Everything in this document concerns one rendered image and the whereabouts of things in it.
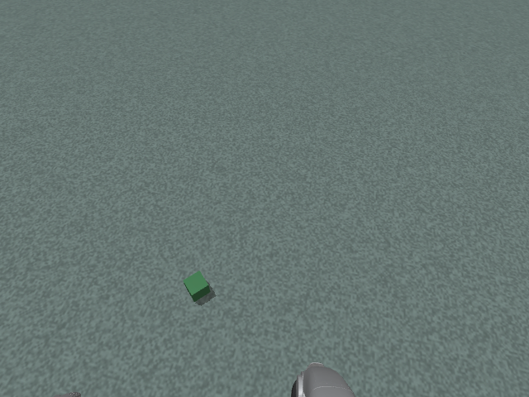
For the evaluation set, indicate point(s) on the cube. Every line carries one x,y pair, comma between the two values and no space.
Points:
197,286

